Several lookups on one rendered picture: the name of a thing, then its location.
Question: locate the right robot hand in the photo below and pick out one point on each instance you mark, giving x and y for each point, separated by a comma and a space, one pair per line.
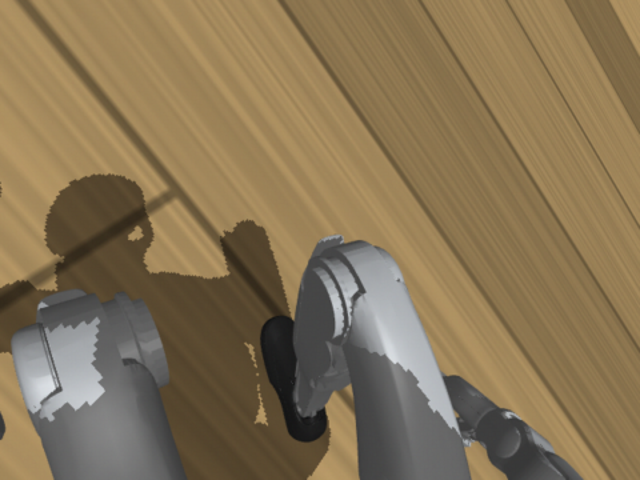
470, 404

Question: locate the right robot foot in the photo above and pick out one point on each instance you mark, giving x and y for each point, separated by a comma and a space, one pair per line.
280, 361

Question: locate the right robot arm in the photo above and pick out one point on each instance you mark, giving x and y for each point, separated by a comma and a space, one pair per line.
518, 450

